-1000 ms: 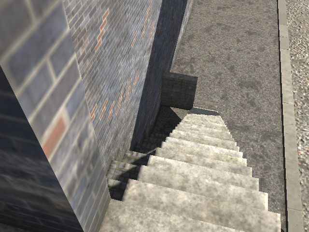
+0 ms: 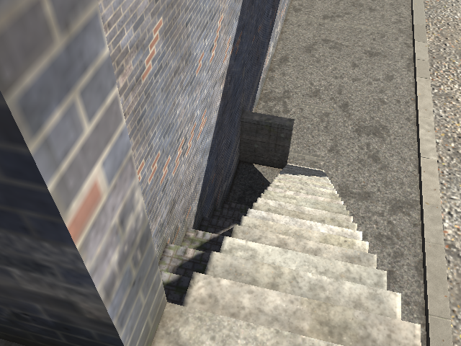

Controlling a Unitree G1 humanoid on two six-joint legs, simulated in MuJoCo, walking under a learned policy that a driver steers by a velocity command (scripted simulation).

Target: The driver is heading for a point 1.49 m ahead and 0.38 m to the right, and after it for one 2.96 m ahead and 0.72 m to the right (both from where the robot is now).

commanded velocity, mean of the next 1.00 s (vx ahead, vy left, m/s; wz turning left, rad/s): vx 0.27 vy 0.00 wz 0.00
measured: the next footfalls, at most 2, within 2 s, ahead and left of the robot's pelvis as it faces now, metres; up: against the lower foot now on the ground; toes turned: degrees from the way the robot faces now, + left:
left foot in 0.90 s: +0.35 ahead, +0.04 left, +0.00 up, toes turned +1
right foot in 1.40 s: +0.41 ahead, -0.15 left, +0.00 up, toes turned -3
